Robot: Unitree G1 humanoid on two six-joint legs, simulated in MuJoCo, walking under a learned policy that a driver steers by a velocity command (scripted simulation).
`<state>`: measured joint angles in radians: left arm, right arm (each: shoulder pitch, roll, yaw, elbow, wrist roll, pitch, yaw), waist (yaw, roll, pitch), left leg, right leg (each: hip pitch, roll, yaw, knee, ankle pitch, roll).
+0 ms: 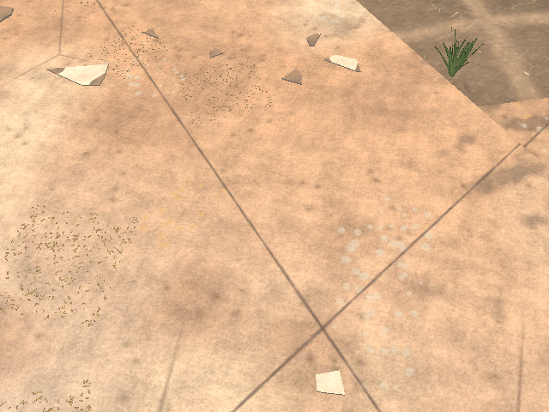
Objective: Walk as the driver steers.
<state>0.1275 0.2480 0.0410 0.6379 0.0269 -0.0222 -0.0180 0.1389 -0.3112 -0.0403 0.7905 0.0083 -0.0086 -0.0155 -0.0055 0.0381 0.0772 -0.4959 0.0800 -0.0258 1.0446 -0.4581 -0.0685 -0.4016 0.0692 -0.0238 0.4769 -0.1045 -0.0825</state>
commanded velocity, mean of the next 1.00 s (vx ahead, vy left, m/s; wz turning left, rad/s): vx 0.03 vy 0.00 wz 0.46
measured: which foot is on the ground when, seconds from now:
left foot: up 0.00-0.24, down 0.26-0.68, up 0.70-1.00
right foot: down 0.00-0.26, up 0.28-0.68, down 0.70-1.00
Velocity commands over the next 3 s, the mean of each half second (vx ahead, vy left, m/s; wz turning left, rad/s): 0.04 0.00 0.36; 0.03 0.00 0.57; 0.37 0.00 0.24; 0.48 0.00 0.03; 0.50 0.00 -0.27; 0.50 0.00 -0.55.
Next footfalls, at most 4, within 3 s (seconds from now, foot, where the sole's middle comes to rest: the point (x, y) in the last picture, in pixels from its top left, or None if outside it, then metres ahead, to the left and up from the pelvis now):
0.26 left None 0.05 0.15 -0.77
0.70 right None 0.13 -0.07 -0.77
1.12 left None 0.00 0.16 -0.77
1.60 right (202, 411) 0.43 0.23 -0.77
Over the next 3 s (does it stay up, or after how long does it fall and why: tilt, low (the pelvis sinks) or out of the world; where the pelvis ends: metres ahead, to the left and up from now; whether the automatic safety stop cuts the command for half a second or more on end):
stays up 0.86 0.64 0.01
